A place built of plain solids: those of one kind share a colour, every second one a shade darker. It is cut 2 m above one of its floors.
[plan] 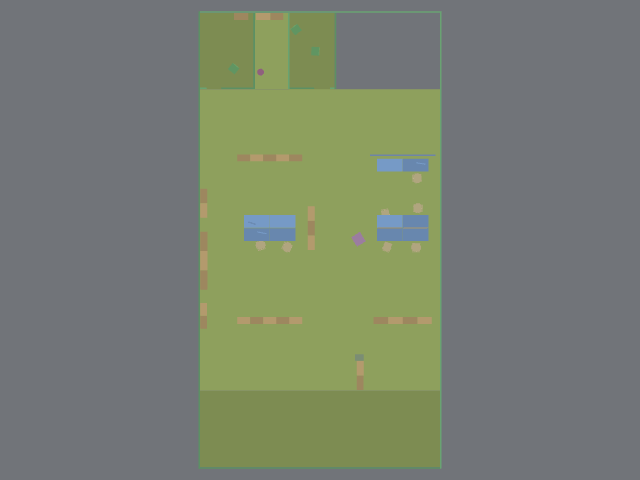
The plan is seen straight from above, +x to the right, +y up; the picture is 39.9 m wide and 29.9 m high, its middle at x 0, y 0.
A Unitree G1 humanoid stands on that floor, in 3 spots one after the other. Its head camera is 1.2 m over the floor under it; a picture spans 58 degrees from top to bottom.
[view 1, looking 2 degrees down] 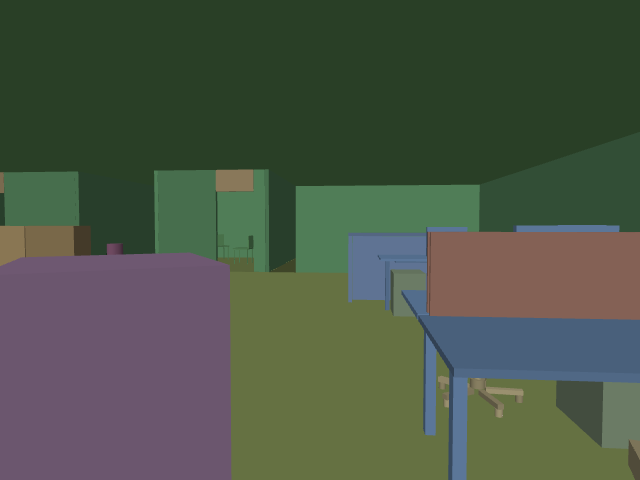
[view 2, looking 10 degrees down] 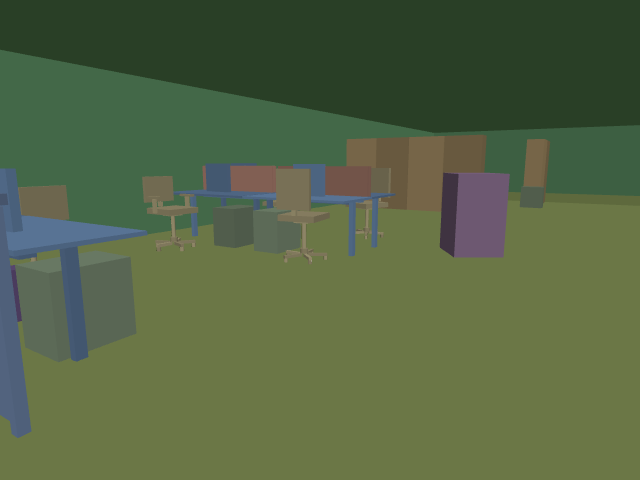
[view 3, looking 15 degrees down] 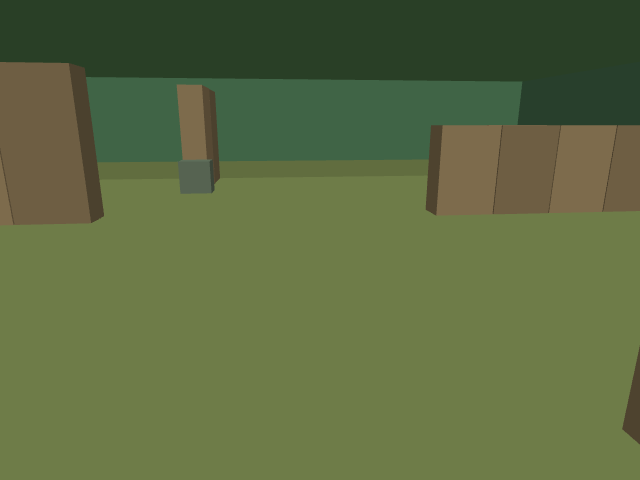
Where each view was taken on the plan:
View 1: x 3.25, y -1.41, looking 95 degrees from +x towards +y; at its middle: wall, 15.63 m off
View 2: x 1.05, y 6.07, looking -58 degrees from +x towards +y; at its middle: floor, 6.91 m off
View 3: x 1.05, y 0.75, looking -96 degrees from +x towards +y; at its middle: floor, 4.64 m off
